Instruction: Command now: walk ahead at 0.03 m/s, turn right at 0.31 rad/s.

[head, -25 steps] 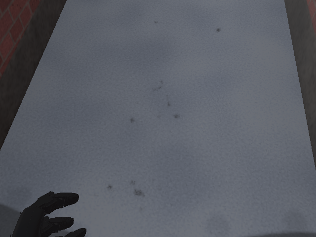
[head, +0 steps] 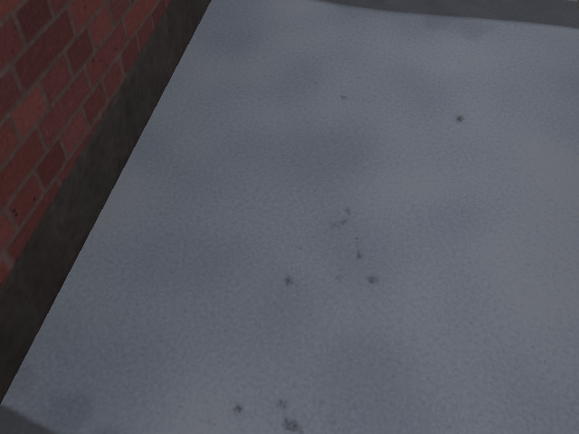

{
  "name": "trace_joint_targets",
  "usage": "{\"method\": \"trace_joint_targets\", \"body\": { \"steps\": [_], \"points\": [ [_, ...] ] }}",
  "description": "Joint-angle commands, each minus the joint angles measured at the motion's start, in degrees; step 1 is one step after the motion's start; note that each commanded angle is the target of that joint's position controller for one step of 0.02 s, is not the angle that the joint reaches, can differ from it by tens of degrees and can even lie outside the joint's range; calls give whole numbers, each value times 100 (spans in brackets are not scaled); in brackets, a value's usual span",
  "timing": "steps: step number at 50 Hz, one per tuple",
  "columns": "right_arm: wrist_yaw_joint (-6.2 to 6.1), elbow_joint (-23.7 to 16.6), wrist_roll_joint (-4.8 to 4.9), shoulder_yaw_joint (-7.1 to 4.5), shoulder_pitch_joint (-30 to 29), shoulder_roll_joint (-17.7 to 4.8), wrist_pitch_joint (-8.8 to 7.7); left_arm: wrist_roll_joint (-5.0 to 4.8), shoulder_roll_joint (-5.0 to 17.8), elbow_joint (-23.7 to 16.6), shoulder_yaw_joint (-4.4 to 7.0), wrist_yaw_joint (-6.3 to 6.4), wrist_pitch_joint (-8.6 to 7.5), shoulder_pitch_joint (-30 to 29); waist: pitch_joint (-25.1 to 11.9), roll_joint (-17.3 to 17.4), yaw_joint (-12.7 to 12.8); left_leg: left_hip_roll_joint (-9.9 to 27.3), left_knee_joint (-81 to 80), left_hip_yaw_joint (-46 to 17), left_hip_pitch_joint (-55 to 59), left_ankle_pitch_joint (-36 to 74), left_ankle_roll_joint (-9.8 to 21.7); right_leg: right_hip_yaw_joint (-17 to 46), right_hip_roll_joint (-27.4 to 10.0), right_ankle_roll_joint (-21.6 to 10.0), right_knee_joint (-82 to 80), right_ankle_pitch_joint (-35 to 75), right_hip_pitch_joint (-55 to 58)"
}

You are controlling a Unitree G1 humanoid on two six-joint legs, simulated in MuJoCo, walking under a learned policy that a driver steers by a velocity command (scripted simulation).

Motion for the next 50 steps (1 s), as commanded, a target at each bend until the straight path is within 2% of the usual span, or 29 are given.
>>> {"method": "trace_joint_targets", "body": {
  "steps": [1, 3, 6, 9, 10, 11, 12, 13, 14, 15, 16, 17, 18, 23, 25, 26, 28, 31, 34, 35, 36, 37, 38, 39, 41, 43, 46, 47, 50],
  "points": [
    [-154, -241, 37, -366, 270, -1100, -12, -77, 510, -514, 179, -1, 6, -278, -452, 1143, -403, 1995, -760, -1525, 915, 3225, 1142, -131, -78, 117, 1441, -1076, -1155],
    [-109, -317, -7, -373, 1, -1018, -21, -142, 428, -529, 201, -33, 98, -168, -394, 878, -301, 2027, -695, -1286, 897, 3958, 1295, -115, -230, 176, 2064, -1494, -1348],
    [-67, -350, 75, -462, -353, -1155, 12, -124, 355, -603, 161, -103, 158, -160, -485, 876, -227, 1763, -551, -637, 717, 4101, 1064, -372, -271, 200, 1358, -854, -774],
    [-46, -299, 188, -497, -374, -1146, 40, -121, 514, -572, 259, -208, 212, 234, -747, 850, -16, 1520, 114, -99, 539, 3528, 721, -774, 89, -24, -165, 384, 291],
    [-16, -166, 185, -469, 36, -981, -5, -58, 729, -574, 357, -165, 224, 341, -807, 286, -49, 1169, 854, 310, 132, 2742, 362, -369, 137, -227, -816, 1236, 948],
    [23, -343, -94, -380, 98, -724, -57, -26, 1597, -736, 578, -47, 218, 542, -907, -1432, -110, 492, 2567, 699, -1539, 77, -326, 1827, -1312, -935, -1009, 3994, 2068],
    [117, -296, -237, -315, -87, -563, -125, 20, 1480, -932, 423, 26, 184, 653, -1389, -1385, -54, 27, 4002, -51, -2122, -2335, -599, 2738, -2180, -1735, -757, 6577, 2464],
    [106, -501, 78, -365, -281, -755, -148, 225, 1485, -995, 452, -34, 94, 677, -1883, -1014, 207, -35, 4527, -508, -2434, -2027, -557, 3232, -2383, -2332, -1305, 4484, 2213],
    [52, -478, 227, -421, -567, -920, -134, 144, 1411, -1026, 452, -18, 22, 351, -1185, -394, 103, 167, 4587, -504, -2754, -1488, -469, 2949, -2013, -2094, -1504, 2826, 1962],
    [-29, -462, 250, -459, -660, -948, -95, 63, 1211, -1032, 392, 71, 32, 44, -692, -202, -20, 292, 4303, -518, -2878, -922, -430, 2561, -1754, -1750, -1576, 2173, 1548],
    [-90, -364, 197, -488, -610, -1003, -53, 5, 1015, -1103, 322, 138, 53, -127, -547, -198, -110, 346, 4024, -520, -2548, -602, -435, 2196, -1437, -1490, -1646, 1850, 1190],
    [-111, -469, 1, -490, -595, -836, -114, 53, 1160, -1028, 374, 205, 79, 49, -470, -193, -185, 173, 3867, -548, -2393, -319, -503, 2087, -1237, -1398, -1705, 1884, 1059],
    [-91, -432, -81, -484, -460, -798, -119, 78, 1217, -1020, 384, 244, 83, 71, -551, -263, -270, 61, 3725, -561, -2256, -56, -564, 1966, -1176, -1405, -1717, 1978, 1063],
    [-58, -382, 46, -433, -284, -562, -138, -34, 915, -1101, 353, 273, 52, 196, -779, -480, -224, -6, 2492, -456, -2118, 369, -711, 1646, -1024, -1379, -1653, 1948, 1449],
    [-30, -397, 23, -419, -466, -534, -166, 17, 899, -1116, 355, 282, 90, 256, -659, -501, -66, 5, 2064, -388, -1828, 383, -680, 1594, -893, -1282, -1736, 1594, 1256],
    [12, -412, 61, -417, -318, -517, -160, -19, 942, -1102, 353, 256, 104, 148, -805, -796, -175, 37, 1763, -361, -1615, 427, -652, 1760, -942, -1357, -1794, 780, 1139],
    [103, -429, 86, -427, -345, -628, -216, -17, 938, -1100, 347, 220, 98, 159, -627, -1000, -52, 29, 1433, -179, -1283, 268, -559, 2000, -976, -1421, -2066, -641, 730],
    [226, -403, 115, -415, -253, -600, -390, -33, 927, -1002, 314, 185, 63, 278, -409, -919, -38, -30, 768, 16, -837, -29, -336, 2284, -1079, -1403, -2135, -1555, 506],
    [281, -146, 183, -419, 342, -526, -519, -51, 727, -1017, 217, 160, 34, 172, -188, -655, -388, -113, -635, 214, 392, 492, 18, 2139, -742, -1120, -1742, -1982, -130],
    [263, -32, 153, -443, 816, -616, -562, -28, 511, -1087, 142, 156, -6, 35, -286, -378, -587, 323, -858, -347, 1127, 307, 185, 1921, -502, -864, -1081, -1772, -670],
    [236, 75, 70, -485, 1477, -927, -577, 29, 57, -1191, 9, 121, -62, 3, -646, 699, -677, 1421, -1344, -1707, 1814, -501, 524, 978, 153, -434, 761, -1559, -1254],
    [309, 195, 26, -655, 1697, -1614, -538, -86, 255, -1480, 69, 141, -152, -52, -222, 1412, -576, 2279, -1841, -3610, 1856, -1567, 1433, 291, 553, -218, 1798, -1841, -2727],
    [316, 143, 14, -629, 1396, -1449, -584, -221, 581, -1435, 172, 185, -236, -175, 318, 1304, -547, 2518, -2239, -4302, 1360, -2733, 1766, 546, 95, -205, 2729, -1524, -3291],
    [282, 57, 78, -511, 1082, -1040, -607, -229, 842, -1319, 266, 184, -262, -193, 543, 995, -436, 2235, -2193, -3688, 1222, -2490, 1524, 634, -120, -208, 3081, -922, -3390],
    [273, -21, 103, -394, 876, -803, -628, -38, 679, -1164, 263, 114, -288, -129, 365, 925, -359, 1581, -2205, -2455, 1157, -1352, 1124, 433, -325, -112, 3017, -39, -3198],
    [248, 58, 85, -351, 1125, -714, -638, 13, 358, -1123, 188, 55, -337, -255, 205, 919, -445, 1234, -2281, -1724, 1036, -422, 1067, 109, -377, 37, 3014, 619, -2911],
    [220, 103, 106, -318, 1485, -694, -591, -69, 98, -1303, 71, -2, -374, -804, 183, 766, -677, 1120, -2342, -1157, 1045, 540, 1129, -195, -413, 192, 2141, 970, -2761],
    [204, 77, 63, -310, 1505, -753, -575, -47, 97, -1392, 54, -30, -403, -1004, 182, 805, -762, 1054, -2343, -994, 1002, 768, 1120, -255, -407, 232, 1652, 1123, -2547],
    [206, 92, 75, -330, 1702, -1000, -517, -99, -29, -1527, -16, -138, -463, -1402, 255, 887, -904, 1142, -2384, -809, 862, 1295, 1142, -537, -233, 212, 627, 1072, -1840]
  ]
}}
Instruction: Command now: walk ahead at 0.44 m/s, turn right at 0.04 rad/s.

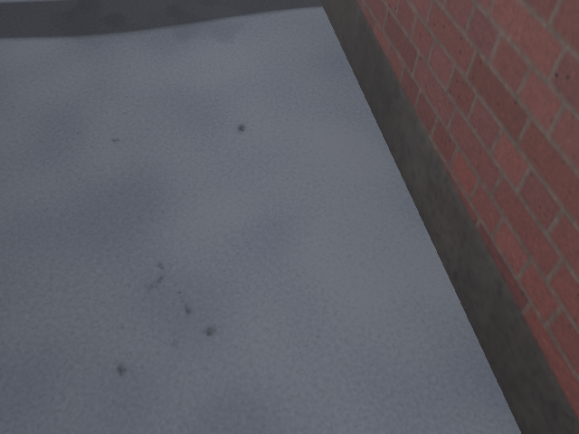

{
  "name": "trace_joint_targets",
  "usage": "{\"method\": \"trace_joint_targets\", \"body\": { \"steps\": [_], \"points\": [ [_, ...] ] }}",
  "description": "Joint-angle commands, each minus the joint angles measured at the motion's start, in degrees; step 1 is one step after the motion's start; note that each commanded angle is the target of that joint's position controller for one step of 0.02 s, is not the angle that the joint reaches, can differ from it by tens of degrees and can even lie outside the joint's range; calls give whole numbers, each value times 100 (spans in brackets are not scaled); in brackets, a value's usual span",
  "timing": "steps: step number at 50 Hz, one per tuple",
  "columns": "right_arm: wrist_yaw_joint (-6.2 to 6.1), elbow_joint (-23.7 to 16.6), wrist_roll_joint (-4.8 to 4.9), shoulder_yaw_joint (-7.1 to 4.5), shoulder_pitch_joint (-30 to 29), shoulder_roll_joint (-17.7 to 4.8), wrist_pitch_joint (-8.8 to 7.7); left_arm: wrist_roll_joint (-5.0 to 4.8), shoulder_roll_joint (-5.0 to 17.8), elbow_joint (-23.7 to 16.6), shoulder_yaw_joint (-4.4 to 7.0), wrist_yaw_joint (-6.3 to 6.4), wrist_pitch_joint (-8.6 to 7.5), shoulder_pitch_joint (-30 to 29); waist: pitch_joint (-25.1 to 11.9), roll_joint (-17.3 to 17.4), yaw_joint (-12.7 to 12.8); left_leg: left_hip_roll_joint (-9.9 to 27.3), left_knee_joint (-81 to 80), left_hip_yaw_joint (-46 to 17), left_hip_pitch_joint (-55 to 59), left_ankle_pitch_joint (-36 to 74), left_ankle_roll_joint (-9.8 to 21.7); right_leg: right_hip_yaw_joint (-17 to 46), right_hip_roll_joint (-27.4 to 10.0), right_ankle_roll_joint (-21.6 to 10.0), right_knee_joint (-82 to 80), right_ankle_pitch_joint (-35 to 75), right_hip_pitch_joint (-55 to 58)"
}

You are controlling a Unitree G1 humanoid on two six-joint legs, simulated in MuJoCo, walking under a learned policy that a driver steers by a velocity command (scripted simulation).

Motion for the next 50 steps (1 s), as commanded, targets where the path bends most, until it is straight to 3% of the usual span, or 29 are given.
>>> {"method": "trace_joint_targets", "body": {
  "steps": [1, 3, 5, 6, 7, 8, 9, 10, 11, 12, 14, 16, 18, 23, 26, 28, 29, 30, 31, 32, 33, 34, 35, 36, 38, 40, 43, 46, 50],
  "points": [
    [-12, -341, 27, -233, 53, -1173, -25, -53, 129, -789, -40, -116, -197, -1277, 576, 987, -179, 1184, -645, -707, -395, 1289, 968, -456, 259, -39, -867, -61, 190],
    [-7, -266, 94, -249, 88, -1240, -20, -54, 375, -749, 40, -135, -213, -1067, 498, 1160, -8, 1352, -416, -715, -262, 1838, 858, -468, 360, -262, -1233, -355, 741],
    [-38, -257, 63, -220, -102, -1224, -25, -62, 743, -488, 220, -50, -197, -30, -35, 1310, 691, 1295, 613, -470, -431, 3822, 615, -559, 647, -586, -1590, -404, 2264],
    [-33, -330, 9, -153, -199, -1081, -41, -32, 1071, -209, 374, 33, -163, 917, -676, 1107, 1176, 952, 1915, -97, -940, 4378, 387, -433, 531, -782, -1610, -278, 3667],
    [18, -631, -99, -13, 113, -717, -127, 130, 1625, -101, 492, 121, -80, 1897, -1816, -83, 1372, 441, 4256, 79, -2911, 2650, -12, 1911, -1094, -1453, -1738, -1164, 6034],
    [95, -623, 9, 51, 126, -428, -289, 188, 1601, 6, 454, 114, -29, 2262, -2522, -1138, 1344, -331, 5498, -706, -3829, -1300, -108, 4653, -2019, -2015, -3178, -3042, 6264],
    [167, -732, 163, -98, -575, -941, -336, 136, 1285, 16, 303, 138, -51, 1807, -1375, -775, 1301, 27, 6145, -831, -4428, -1267, -99, 4322, -1806, -1779, -3568, -3258, 5440],
    [171, -931, 261, -143, -916, -1098, -359, 83, 1195, 60, 294, 159, -79, 1368, -582, -706, 1042, 298, 6286, -522, -4821, -686, -35, 3825, -1772, -1727, -3689, -3278, 4624],
    [122, -923, 209, -143, -976, -1153, -299, 56, 883, -7, 203, 145, -121, 964, -198, -391, 837, 577, 6087, -311, -4524, -178, -4, 2965, -1487, -1574, -3732, -2440, 3784],
    [98, -863, 123, -153, -872, -1022, -214, 115, 701, -26, 149, 114, -150, 642, 38, -389, 563, 715, 5850, -330, -4100, 222, -41, 2300, -1125, -1426, -3811, -1815, 3035],
    [109, -788, 69, -107, -536, -680, -8, 94, 555, -34, 106, 93, -190, 369, 116, -583, 221, 707, 5842, -243, -3677, 597, -135, 1526, -777, -1366, -4028, -1346, 2371],
    [96, -882, 34, -83, -707, -578, 77, 133, 669, 73, 129, 134, -270, 543, 237, -482, 197, 723, 5691, -184, -3944, 973, -247, 1088, -750, -1459, -4207, -972, 2209],
    [124, -1071, 13, -57, -1212, -565, 58, 135, 764, 101, 150, 181, -251, 659, 263, -387, 278, 754, 5266, -124, -4280, 1264, -367, 945, -814, -1554, -4272, -776, 2268],
    [302, -1304, 54, 20, -2275, -425, -62, 70, 1075, 218, 245, 299, -121, 1099, 349, -192, 672, 581, 3285, 183, -3887, 1873, -441, 477, -827, -1336, -4248, -342, 2616],
    [419, -1444, 50, -14, -2510, -587, -85, -35, 1234, 307, 292, 309, -54, 1268, 444, -133, 675, 466, 2590, 197, -3539, 1341, -278, 594, -1183, -1230, -4175, -428, 3044],
    [448, -1448, 61, -64, -2290, -714, -138, -66, 1323, 354, 329, 268, 8, 1239, 368, -367, 499, 327, 2215, 358, -3148, 865, -60, 560, -1291, -1161, -3850, -129, 3341],
    [423, -1330, 48, -153, -1850, -865, -147, -38, 1283, 347, 303, 262, 32, 1165, 150, -393, 207, 116, 2002, 523, -2481, 834, 58, 390, -1150, -1050, -3289, 831, 3320],
    [358, -997, -31, -317, -930, -1137, -161, -1, 1019, 412, 209, 260, 50, 1237, -452, -144, -158, -92, 1897, 650, -1266, 1017, 209, 17, -773, -875, -2042, 1932, 3105],
    [297, -946, -158, -478, -256, -1741, -151, 159, 599, 164, 14, 257, 8, 1794, -1519, 931, -206, 1159, 1952, -1162, 1061, 565, 824, -246, -278, -536, 203, 1190, 1325],
    [300, -892, -76, -528, 124, -1979, -128, 207, 98, 116, -126, 246, -118, 2001, -2363, 2372, -153, 2056, 614, -3967, 1936, -1105, 1513, 190, 637, -315, 1859, -2247, -19],
    [271, -928, -31, -362, 122, -1526, -181, 94, 666, 160, 45, 166, -250, 1409, -2012, 1504, -357, 2049, 262, -4223, 1742, -1142, 1398, 766, 475, -316, 2828, -2216, -630],
    [231, -900, -34, -291, -214, -1328, -211, -42, 877, -12, 127, 130, -311, 860, -1334, 1014, -246, 2019, 295, -3554, 1136, -1359, 1240, 614, 169, -406, 3061, -1728, -1168],
    [206, -932, -46, -249, -621, -1211, -223, 17, 875, -93, 105, 172, -332, 515, -863, 645, -109, 1799, 248, -2866, 318, -815, 1116, 437, -117, -451, 2743, -1167, -1040],
    [192, -901, -75, -194, -836, -1029, -205, -2, 730, -88, 98, 201, -322, 513, -481, 610, 95, 1571, 112, -2361, -356, -418, 1035, 434, -312, -435, 2331, -931, -684],
    [207, -839, -104, -110, -1070, -750, -241, -14, 590, -10, 84, 207, -176, 789, -286, 902, 426, 1286, -231, -1777, -1065, -68, 1004, 411, -368, -386, 2141, -611, -96],
    [196, -742, -70, -133, -1072, -801, -308, 28, 518, -17, 79, 223, -59, 764, -122, 771, 514, 1183, -448, -1311, -1319, 318, 1057, 345, -363, -292, 1890, -368, -52],
    [112, -579, -65, -173, -901, -936, -280, 89, 463, -189, 48, 223, -36, 248, 124, 527, 432, 1193, -635, -985, -1214, 709, 1105, 325, -397, -98, 1120, 214, -413],
    [72, -490, -91, -200, -875, -1083, -230, 95, 376, -242, -16, 163, -69, -96, 270, 605, 320, 1073, -683, -543, -1221, 1059, 987, 163, -287, -11, -16, 599, -38],
    [121, -232, 17, -261, -335, -1270, -112, 31, 336, -393, -70, 24, -107, -807, 452, 585, -54, 1289, -570, -376, -701, 1355, 972, -188, -6, -78, -1013, 508, 282]
  ]
}}
Over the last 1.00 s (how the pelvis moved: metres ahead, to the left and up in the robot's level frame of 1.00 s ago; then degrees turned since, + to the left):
0.14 -0.05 0.02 -19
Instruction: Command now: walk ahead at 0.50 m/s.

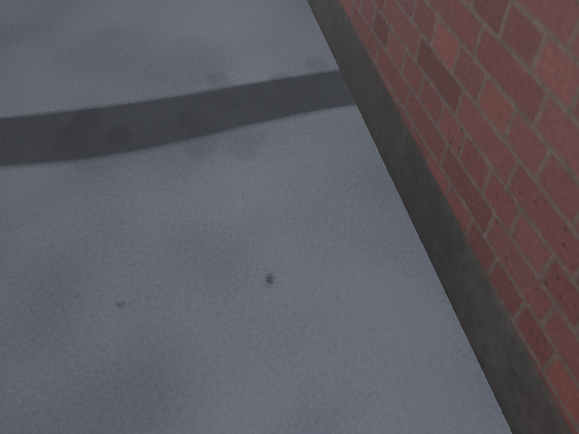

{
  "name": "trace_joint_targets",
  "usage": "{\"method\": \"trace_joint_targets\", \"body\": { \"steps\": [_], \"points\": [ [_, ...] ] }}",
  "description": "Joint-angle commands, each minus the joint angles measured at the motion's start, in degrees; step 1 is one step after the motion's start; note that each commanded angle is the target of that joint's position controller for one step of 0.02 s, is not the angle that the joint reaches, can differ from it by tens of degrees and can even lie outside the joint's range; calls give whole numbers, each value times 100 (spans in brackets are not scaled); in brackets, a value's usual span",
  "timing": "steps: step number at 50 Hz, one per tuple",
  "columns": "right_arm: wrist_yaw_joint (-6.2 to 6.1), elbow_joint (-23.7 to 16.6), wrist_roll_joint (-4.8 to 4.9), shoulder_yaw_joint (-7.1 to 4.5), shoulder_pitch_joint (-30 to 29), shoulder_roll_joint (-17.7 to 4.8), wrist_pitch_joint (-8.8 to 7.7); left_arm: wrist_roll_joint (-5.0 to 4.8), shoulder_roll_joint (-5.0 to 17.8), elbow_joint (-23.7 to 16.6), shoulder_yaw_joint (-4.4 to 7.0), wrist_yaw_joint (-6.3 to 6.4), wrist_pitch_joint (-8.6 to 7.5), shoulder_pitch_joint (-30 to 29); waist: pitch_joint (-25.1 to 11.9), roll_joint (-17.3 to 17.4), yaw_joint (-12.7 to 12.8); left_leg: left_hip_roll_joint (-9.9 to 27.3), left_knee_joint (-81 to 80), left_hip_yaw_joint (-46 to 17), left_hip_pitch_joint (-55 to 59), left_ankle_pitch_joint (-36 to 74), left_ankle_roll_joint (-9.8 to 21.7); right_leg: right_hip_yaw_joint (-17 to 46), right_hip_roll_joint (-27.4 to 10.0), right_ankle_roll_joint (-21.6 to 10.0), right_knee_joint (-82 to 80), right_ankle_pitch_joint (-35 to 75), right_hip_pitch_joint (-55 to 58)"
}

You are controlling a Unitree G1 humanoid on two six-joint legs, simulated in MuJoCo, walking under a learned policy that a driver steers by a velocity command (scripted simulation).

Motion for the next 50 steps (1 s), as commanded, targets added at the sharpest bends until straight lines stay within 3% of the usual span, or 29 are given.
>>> {"method": "trace_joint_targets", "body": {
  "steps": [1, 3, 4, 5, 6, 7, 8, 9, 10, 12, 15, 17, 20, 24, 26, 28, 30, 31, 32, 33, 34, 35, 36, 38, 39, 41, 43, 48, 50],
  "points": [
    [15, -198, 66, -269, 128, -1094, 35, -31, 331, -537, 41, -133, -106, -679, 591, 574, -9, 1630, -491, -837, -197, 1063, 894, -268, 220, -112, -590, -208, 278],
    [20, -264, 128, -313, -54, -1180, 129, -15, 478, -570, 100, -139, -170, -445, 425, 796, 248, 1699, -95, -1020, 71, 1606, 821, -260, 335, -304, -974, -755, 736],
    [20, -269, 177, -334, -277, -1227, 128, 11, 643, -455, 188, -118, -177, 61, 200, 1002, 630, 1610, 378, -955, -52, 2361, 759, -368, 528, -402, -1272, -841, 1503],
    [19, -306, 148, -255, -246, -965, 96, 4, 995, -191, 361, -12, -178, 949, -383, 806, 1020, 1234, 1467, -660, -374, 2926, 555, -317, 536, -520, -1361, -696, 2851],
    [-2, -467, 20, -110, -278, -605, 3, 97, 1465, -100, 512, 70, -118, 2072, -1477, -130, 1521, 848, 3523, -378, -1614, 1701, 189, 1086, -686, -888, -1287, -1140, 4739],
    [65, -537, 96, 24, 594, 4, -188, 190, 1876, 16, 568, 84, -80, 2342, -2134, -1729, 1070, -91, 5461, -760, -3612, -1566, -198, 3795, -1926, -1769, -2076, -2198, 6230],
    [102, -381, 312, -105, 216, -638, -242, 164, 1274, 96, 478, 89, -102, 2360, -1758, -1204, 1368, 110, 6331, -1264, -4500, -1495, -219, 4354, -1889, -1842, -2906, -3866, 5855],
    [81, -546, 388, -233, -319, -995, -208, 60, 996, 105, 369, 126, -164, 1984, -695, -763, 1277, 393, 6560, -1080, -4773, -1111, -181, 3507, -1754, -1513, -2934, -3645, 5075],
    [-12, -620, 282, -240, -626, -980, -119, 6, 730, 71, 282, 146, -229, 1447, -309, -230, 1094, 658, 6334, -944, -4552, -463, -179, 2731, -1569, -1249, -3040, -2828, 4334],
    [-85, -624, 184, -277, -534, -768, 140, 118, 457, 124, 176, 117, -352, 896, 86, -232, 683, 878, 5881, -1060, -3695, 378, -267, 1344, -1046, -990, -3332, -1379, 3334],
    [-16, -765, 149, -238, -432, -406, 361, 119, 502, 363, 189, 79, -327, 863, 252, -223, 489, 899, 5936, -988, -3656, 560, -391, 386, -1029, -1129, -3568, -412, 2950],
    [4, -949, 110, -256, -633, -426, 441, 154, 594, 387, 228, 101, -296, 822, 369, -302, 446, 883, 5854, -939, -3901, 708, -464, -80, -962, -1120, -3639, -313, 2926],
    [101, -1215, 134, -141, -1266, -279, 407, 166, 745, 415, 288, 132, -247, 790, 447, -395, 621, 972, 4666, -557, -3970, 1246, -508, -581, -835, -1169, -3697, -418, 3084],
    [246, -1629, 197, 10, -2027, -71, 384, 29, 987, 677, 419, 130, -106, 1407, 661, -83, 975, 974, 3531, -84, -3982, 902, -277, -854, -1207, -1192, -3655, -314, 3813],
    [277, -1799, 185, -26, -2163, -197, 368, -79, 1144, 812, 473, 131, -12, 1380, 813, -57, 960, 908, 3118, 41, -4002, 525, -171, -946, -1349, -1123, -3548, -101, 4169],
    [322, -1839, 198, -90, -1880, -374, 373, -12, 1127, 880, 446, 144, 6, 1374, 655, -420, 737, 626, 2933, 365, -3326, 80, 46, -1237, -1368, -1005, -3064, 1008, 4303],
    [287, -1499, 219, -399, -358, -797, 413, -83, 1311, 816, 473, 125, -5, 1064, -231, -433, -230, -170, 2505, 728, -942, 264, 418, -1676, -1031, -845, -1086, 3650, 3669],
    [146, -1293, 210, -632, 525, -1192, 473, -132, 1312, 716, 458, 128, -52, 1092, -704, 124, -678, -200, 2228, 206, 746, 458, 626, -1653, -796, -586, 408, 2947, 2557],
    [42, -1313, 252, -757, 448, -1914, 517, 141, 430, 262, 207, 61, -197, 1457, -1199, 2144, -24, 1489, 1361, -3299, 2494, -934, 1698, -1334, 223, -62, 2699, -2147, -74],
    [8, -1640, 176, -593, 312, -1497, 351, 32, 760, 246, 246, 9, -434, 972, -2192, 1200, -227, 2240, 116, -5633, 2422, -1689, 2084, 515, 612, -98, 3714, -3048, -306],
    [43, -1534, 51, -483, 24, -1289, 201, -247, 911, 37, 329, 22, -496, 243, -1217, 757, -168, 2242, -32, -4816, 1852, -366, 1657, 575, 453, -158, 3912, -2610, -848],
    [54, -1489, 50, -449, -191, -1132, 117, -198, 674, -23, 250, 88, -536, 126, -638, 442, 66, 2048, 232, -3874, 1099, 1066, 1475, 505, 227, -255, 3643, -2287, -813],
    [74, -1505, 106, -410, -482, -960, 90, -10, 604, 34, 244, 118, -530, 260, -305, 114, 366, 1785, 366, -3058, 329, 2137, 1314, 518, 32, -244, 3192, -1870, -505],
    [78, -1599, 138, -310, -708, -682, 115, 62, 595, 232, 292, 126, -334, 606, -151, 494, 683, 1237, 538, -1761, -373, 4418, 954, 380, -65, -338, 3020, -1743, 299],
    [49, -1564, 38, -360, -824, -938, 110, 95, 490, 209, 267, 105, -206, 887, -482, 627, 909, 1555, 276, -2008, -595, 4188, 1268, 319, 65, -92, 3014, -1642, 419],
    [0, -1501, 114, -340, -890, -869, 96, 91, 567, 269, 307, 106, -72, 649, -287, 222, 863, 1210, 159, -1405, -824, 4580, 1173, 209, 137, 51, 2609, -1361, 520],
    [-70, -1356, 166, -324, -784, -874, 152, 150, 413, 150, 255, 156, 0, 316, -190, 337, 752, 1037, 188, -1123, -757, 4605, 1020, 90, 255, 183, 1825, -907, 315],
    [-147, -1093, 23, -342, -655, -1093, 369, 139, 306, 41, 195, 129, 16, -422, -280, 920, 464, 1029, 304, -977, -432, 3902, 722, -51, 450, 249, -39, -119, 889],
    [-126, -1000, -28, -247, -706, -853, 425, 104, 379, 194, 218, 57, -26, -313, -363, 989, 436, 1202, 373, -1021, -155, 3900, 736, -76, 413, 149, -305, 31, 1203]
  ]
}}
Over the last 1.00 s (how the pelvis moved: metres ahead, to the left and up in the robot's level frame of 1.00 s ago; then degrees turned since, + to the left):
0.51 0.03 0.05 0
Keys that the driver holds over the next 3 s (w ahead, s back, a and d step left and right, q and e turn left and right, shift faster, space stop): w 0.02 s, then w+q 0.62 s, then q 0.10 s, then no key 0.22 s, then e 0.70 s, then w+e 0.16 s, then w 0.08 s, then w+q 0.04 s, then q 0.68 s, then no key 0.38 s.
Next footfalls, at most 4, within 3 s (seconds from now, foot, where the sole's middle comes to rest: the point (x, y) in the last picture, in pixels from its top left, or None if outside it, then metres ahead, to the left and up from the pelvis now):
0.10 right None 0.23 -0.14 -0.76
0.62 left None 0.45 0.18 -0.74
1.06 right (239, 348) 0.70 0.08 -0.72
1.40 left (153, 419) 0.55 0.27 -0.73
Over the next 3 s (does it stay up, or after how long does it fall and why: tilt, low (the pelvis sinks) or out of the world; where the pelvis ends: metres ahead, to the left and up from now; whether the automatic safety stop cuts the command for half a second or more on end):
stays up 0.78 0.08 0.07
